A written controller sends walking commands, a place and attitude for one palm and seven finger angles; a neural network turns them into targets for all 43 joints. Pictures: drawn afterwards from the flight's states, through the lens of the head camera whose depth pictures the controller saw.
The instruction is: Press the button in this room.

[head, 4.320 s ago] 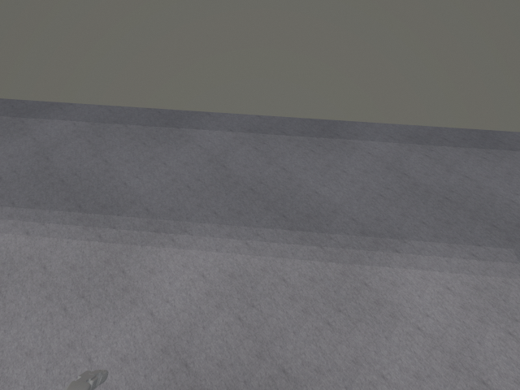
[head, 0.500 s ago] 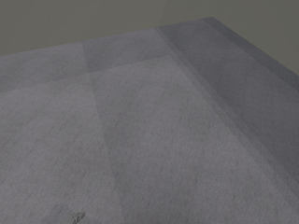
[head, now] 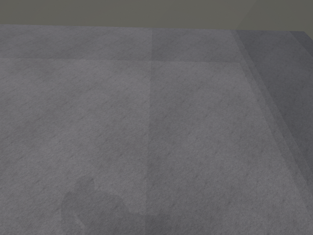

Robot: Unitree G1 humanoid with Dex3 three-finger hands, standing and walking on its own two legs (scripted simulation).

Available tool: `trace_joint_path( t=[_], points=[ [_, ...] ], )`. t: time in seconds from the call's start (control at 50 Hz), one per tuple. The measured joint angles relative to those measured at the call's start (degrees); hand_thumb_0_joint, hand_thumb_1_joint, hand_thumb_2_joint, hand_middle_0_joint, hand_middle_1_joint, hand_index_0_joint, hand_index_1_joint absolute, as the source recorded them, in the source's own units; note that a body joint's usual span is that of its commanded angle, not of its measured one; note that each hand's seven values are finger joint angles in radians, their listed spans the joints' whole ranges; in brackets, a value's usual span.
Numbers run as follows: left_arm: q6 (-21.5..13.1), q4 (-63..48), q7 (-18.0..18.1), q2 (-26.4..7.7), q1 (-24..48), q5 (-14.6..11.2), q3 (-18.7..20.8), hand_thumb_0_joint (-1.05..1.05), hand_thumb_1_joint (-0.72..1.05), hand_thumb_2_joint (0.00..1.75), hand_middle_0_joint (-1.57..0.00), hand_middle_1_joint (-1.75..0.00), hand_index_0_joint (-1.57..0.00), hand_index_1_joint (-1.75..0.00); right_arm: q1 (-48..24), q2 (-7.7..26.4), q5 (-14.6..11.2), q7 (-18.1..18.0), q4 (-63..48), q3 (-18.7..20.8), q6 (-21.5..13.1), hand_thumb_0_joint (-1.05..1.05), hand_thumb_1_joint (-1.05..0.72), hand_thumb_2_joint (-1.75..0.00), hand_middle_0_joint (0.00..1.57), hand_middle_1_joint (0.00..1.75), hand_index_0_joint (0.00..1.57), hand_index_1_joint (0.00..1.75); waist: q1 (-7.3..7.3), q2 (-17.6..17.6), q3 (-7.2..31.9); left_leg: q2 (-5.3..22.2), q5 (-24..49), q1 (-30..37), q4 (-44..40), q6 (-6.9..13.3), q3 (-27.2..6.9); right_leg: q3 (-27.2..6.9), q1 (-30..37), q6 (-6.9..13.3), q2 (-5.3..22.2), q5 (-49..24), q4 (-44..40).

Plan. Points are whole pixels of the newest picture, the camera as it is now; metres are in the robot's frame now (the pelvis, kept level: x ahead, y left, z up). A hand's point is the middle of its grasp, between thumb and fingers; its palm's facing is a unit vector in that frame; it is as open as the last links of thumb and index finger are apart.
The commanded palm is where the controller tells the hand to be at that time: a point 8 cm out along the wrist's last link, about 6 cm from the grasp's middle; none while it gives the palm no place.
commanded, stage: turn or walk to find it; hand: left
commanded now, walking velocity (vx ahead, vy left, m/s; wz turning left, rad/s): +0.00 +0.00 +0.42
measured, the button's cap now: out of the picture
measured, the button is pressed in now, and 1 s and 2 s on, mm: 0 0 0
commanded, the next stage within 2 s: none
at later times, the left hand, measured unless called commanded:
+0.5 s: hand out of the picture +0.04 +0.25 -0.15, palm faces +0.18 -0.95 -0.24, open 7.4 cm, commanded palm none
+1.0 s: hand out of the picture -0.10 +0.18 -0.15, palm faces +0.43 -0.87 -0.24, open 7.4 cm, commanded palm none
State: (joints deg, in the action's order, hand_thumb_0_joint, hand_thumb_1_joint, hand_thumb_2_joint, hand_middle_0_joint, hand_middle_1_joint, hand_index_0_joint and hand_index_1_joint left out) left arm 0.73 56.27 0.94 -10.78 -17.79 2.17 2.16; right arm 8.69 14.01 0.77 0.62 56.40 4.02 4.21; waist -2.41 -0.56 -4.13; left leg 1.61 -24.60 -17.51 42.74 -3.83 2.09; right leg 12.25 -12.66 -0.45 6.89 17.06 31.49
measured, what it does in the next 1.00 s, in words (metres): steps on the spot, turning left: left foot, then right foot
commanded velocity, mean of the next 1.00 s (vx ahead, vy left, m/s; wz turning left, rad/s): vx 0.00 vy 0.00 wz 0.42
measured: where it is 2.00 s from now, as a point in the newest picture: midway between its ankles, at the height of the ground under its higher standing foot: outside the picture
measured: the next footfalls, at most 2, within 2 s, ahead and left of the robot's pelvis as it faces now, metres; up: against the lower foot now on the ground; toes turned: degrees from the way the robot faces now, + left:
left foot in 0.04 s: +0.03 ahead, +0.12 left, +0.00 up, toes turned +5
right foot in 0.66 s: +0.01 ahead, -0.10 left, +0.00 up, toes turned +13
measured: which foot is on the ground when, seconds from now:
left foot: up 0.00-0.02, down 0.04-0.66, up 0.68-1.00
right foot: down 0.00-0.04, up 0.06-0.64, down 0.66-1.00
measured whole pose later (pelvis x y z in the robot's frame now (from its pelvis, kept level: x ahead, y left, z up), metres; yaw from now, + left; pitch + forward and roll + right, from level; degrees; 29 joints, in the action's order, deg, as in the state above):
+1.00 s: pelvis -0.08 -0.01 +0.01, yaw +25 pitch -1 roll +1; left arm 0.6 54.0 1.2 -9.2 -13.7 1.8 1.7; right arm 15.5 14.5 1.6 0.9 58.4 5.4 5.5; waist 0.3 1.6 -2.6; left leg 2.5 -23.2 -23.0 56.6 -4.8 -1.2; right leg 10.3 -12.1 0.4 5.4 15.1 28.3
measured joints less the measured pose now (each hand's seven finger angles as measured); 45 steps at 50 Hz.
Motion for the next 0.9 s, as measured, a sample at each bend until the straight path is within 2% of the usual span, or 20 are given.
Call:
trace_joint_path(
  t=[0.04,0.06,0.1,0.14,0.18,0.24,0.32,0.4,0.56,0.64,0.66,0.68,0.72,0.76,0.8,0.84,0.9],
  points=[
    [0.5,0.5,0.0,-1.1,-0.5,-0.3,0.5,0.01,0.9,0.9,-0.2,-0.3,-0.2,-0.3,-0.9,-0.4,-0.1,0.1,-1.0,-0.4,-1.1,0.01,-0.91,-0.9,0.2,0.3,0.19,0.29,-0.05,-0.7,0.1,-0.4,5.5,3.5,-9.0,1.2,1.3,0.9,-1.4,-1.2,1.1,1.3,3.2],
    [1.0,0.9,0.0,-2.0,-0.3,-0.6,0.8,0.01,0.9,0.9,-0.2,-0.3,-0.2,-0.3,-1.5,-1.1,0.0,0.1,-1.1,-0.5,-1.7,0.01,-0.91,-0.9,0.2,0.3,0.19,0.29,-0.22,-2.1,-0.3,-1.5,6.1,3.5,-9.3,2.9,1.6,-0.3,-2.8,-1.8,1.9,3.4,6.4],
    [2.4,1.4,0.3,-3.2,0.1,-0.8,1.1,0.01,0.9,0.9,-0.2,-0.3,-0.2,-0.3,-2.2,-2.1,0.2,0.1,-1.7,-1.1,-2.3,0.0,-0.91,-0.9,0.2,0.3,0.19,0.3,-0.78,-3.1,-0.4,-2.2,6.0,3.3,-8.6,5.7,1.7,-4.1,-6.3,-2.7,0.9,10.8,15.4],
    [3.3,1.8,0.3,-3.8,0.6,-0.7,1.4,0.01,0.9,0.9,-0.2,-0.3,-0.2,-0.3,-2.3,-2.8,0.4,-0.3,-2.1,-1.6,-2.6,0.0,-0.91,-0.9,0.2,0.3,0.19,0.3,-0.65,-2.7,0.0,-2.1,6.8,4.1,-10.2,6.9,1.2,-6.3,-9.3,-3.1,-0.5,12.0,23.1],
    [3.4,1.8,0.0,-4.1,1.7,-0.7,1.6,0.01,0.91,0.9,-0.2,-0.3,-0.2,-0.3,-2.0,-3.3,0.4,-0.7,-2.3,-2.0,-2.8,0.0,-0.91,-0.9,0.2,0.3,0.2,0.3,-0.19,-2.1,0.2,-2.3,8.5,5.0,-12.7,7.3,0.4,-7.8,-11.4,-3.5,-1.2,9.7,28.1],
    [2.8,0.9,-0.3,-4.4,3.4,-0.7,1.7,0.01,0.91,0.9,-0.2,-0.3,-0.2,-0.3,-1.2,-3.7,0.3,-0.9,-2.2,-2.3,-3.0,0.0,-0.9,-0.9,0.2,0.3,0.2,0.3,0.26,-1.7,0.4,-2.9,11.0,6.0,-16.1,7.8,-0.8,-9.6,-13.2,-4.3,-1.4,6.0,31.0],
    [2.4,-0.4,-0.3,-4.3,5.7,-0.7,1.8,0.01,0.91,0.9,-0.2,-0.3,-0.2,-0.3,0.7,-4.1,0.2,-0.9,-1.7,-2.2,-3.0,0.0,-0.9,-0.9,0.2,0.3,0.2,0.3,1.05,-1.3,0.9,-4.0,13.2,6.2,-18.6,8.2,-2.2,-11.3,-13.5,-5.2,-1.5,3.7,30.3],
    [2.5,-1.5,-0.2,-3.8,7.8,-0.8,1.7,0.01,0.91,0.9,-0.2,-0.3,-0.2,-0.3,3.0,-4.2,0.5,-0.9,-1.2,-1.8,-2.8,0.0,-0.9,-0.9,0.21,0.3,0.2,0.3,2.44,-0.7,1.2,-5.0,14.4,5.4,-19.2,8.4,-3.7,-12.0,-12.1,-5.4,-2.0,4.6,26.5],
    [2.3,-3.6,0.0,-1.5,11.7,-1.3,0.9,0.01,0.91,0.9,-0.2,-0.3,-0.2,-0.3,7.4,-3.0,1.0,-0.9,0.3,-0.7,-1.8,0.0,-0.9,-0.9,0.21,0.3,0.2,0.3,5.5,1.6,1.2,-6.3,16.4,2.1,-18.4,7.2,-7.3,-12.3,-7.4,-4.0,-5.1,8.1,14.9],
    [1.3,-4.8,0.1,-0.4,11.8,-1.6,0.3,0.01,0.91,0.9,-0.2,-0.3,-0.2,-0.3,9.1,-2.2,0.9,-0.7,0.9,0.0,-1.1,0.01,-0.9,-0.9,0.2,0.3,0.2,0.3,5.82,2.4,1.8,-7.2,16.8,-0.5,-16.4,5.7,-9.0,-11.9,-1.5,-2.8,-6.3,2.5,1.1],
    [0.9,-5.0,0.2,-0.1,11.5,-1.5,0.2,0.01,0.91,0.9,-0.2,-0.3,-0.2,-0.3,9.4,-1.9,0.6,-0.6,1.0,0.2,-1.0,0.01,-0.9,-0.9,0.2,0.3,0.2,0.3,5.56,2.8,2.0,-7.3,16.1,-1.6,-14.6,5.1,-9.2,-11.5,-0.2,-1.2,-6.5,-0.4,-2.3],
    [0.6,-4.9,0.3,0.4,11.3,-1.2,0.0,0.01,0.9,0.9,-0.2,-0.3,-0.2,-0.3,9.3,-1.6,0.5,-0.6,1.2,0.5,-0.7,0.01,-0.9,-0.9,0.2,0.3,0.2,0.3,5.47,3.5,1.7,-7.1,11.5,-3.1,-10.9,4.3,-9.3,-10.9,-0.2,0.3,-6.8,-1.5,-2.3],
    [0.9,-4.8,0.4,1.1,10.1,-1.1,-0.5,0.01,0.9,0.9,-0.2,-0.3,-0.2,-0.3,9.4,-1.1,0.8,-0.4,1.4,1.0,0.1,0.01,-0.9,-0.9,0.2,0.3,0.2,0.3,5.49,3.9,1.9,-7.3,3.5,-7.0,0.6,3.1,-7.9,-9.6,0.3,1.7,-6.2,-1.3,-2.0],
    [1.2,-4.5,0.4,1.5,8.6,-1.2,-0.6,0.01,0.9,0.9,-0.2,-0.3,-0.2,-0.3,9.5,-0.6,1.1,-0.1,1.5,1.5,0.8,0.01,-0.91,-0.9,0.2,0.3,0.2,0.3,5.29,3.8,2.4,-6.5,2.5,-10.4,12.0,2.2,-6.2,-8.6,1.2,1.9,-5.4,-1.6,-3.2],
    [1.2,-3.8,0.4,1.7,7.6,-1.2,-0.6,0.01,0.9,0.9,-0.2,-0.3,-0.2,-0.3,9.4,0.0,1.1,0.2,1.3,1.8,1.0,0.01,-0.91,-0.9,0.2,0.3,0.19,0.3,5.31,3.9,2.6,-4.8,4.6,-12.3,20.2,1.3,-5.3,-7.5,1.8,1.8,-4.8,-2.2,-4.4],
    [1.0,-3.2,0.4,1.9,6.9,-1.2,-0.7,0.01,0.9,0.9,-0.2,-0.3,-0.2,-0.3,9.5,0.4,1.1,0.3,1.2,2.0,0.9,0.01,-0.91,-0.9,0.2,0.3,0.19,0.3,5.36,3.9,2.5,-3.1,6.4,-12.6,24.1,0.5,-5.1,-6.1,2.1,1.8,-4.4,-2.5,-4.9],
    [0.4,-2.8,0.4,2.0,5.9,-1.1,-0.7,0.01,0.9,0.9,-0.2,-0.3,-0.2,-0.3,9.3,0.7,1.1,0.3,1.6,1.9,1.0,0.01,-0.91,-0.9,0.2,0.3,0.19,0.3,4.74,3.7,2.4,-1.0,6.6,-11.0,24.2,-0.5,-5.0,-4.1,2.0,1.7,-3.5,-2.4,-4.8]
  ],
)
